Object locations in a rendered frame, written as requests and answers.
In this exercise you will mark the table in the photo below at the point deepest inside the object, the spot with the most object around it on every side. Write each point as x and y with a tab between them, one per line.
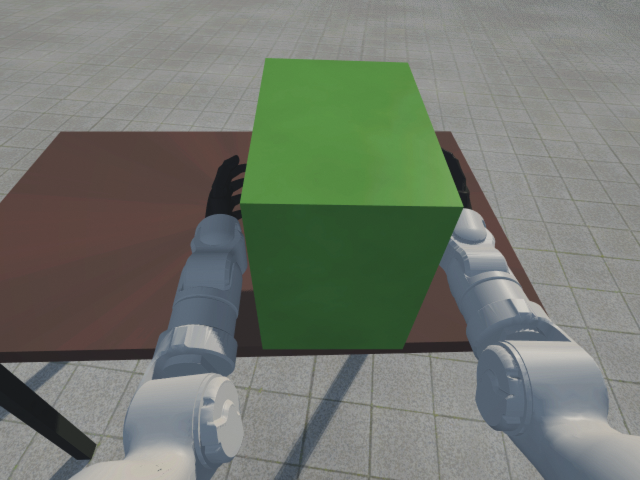
93	240

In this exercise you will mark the carton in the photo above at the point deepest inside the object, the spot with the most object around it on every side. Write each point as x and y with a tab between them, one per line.
347	204

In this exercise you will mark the robot left forearm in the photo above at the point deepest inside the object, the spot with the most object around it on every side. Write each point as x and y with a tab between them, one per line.
200	335

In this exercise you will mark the robot left hand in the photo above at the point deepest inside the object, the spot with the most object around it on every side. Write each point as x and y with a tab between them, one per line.
220	200

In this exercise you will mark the robot right hand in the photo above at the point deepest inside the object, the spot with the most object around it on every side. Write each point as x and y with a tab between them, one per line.
458	177

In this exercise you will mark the robot right forearm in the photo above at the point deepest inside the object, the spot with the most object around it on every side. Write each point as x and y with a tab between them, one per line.
488	294

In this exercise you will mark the robot left upper arm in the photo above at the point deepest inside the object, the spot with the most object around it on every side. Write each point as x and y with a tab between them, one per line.
179	428

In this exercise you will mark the robot right upper arm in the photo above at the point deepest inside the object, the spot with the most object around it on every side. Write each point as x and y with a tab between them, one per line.
550	399

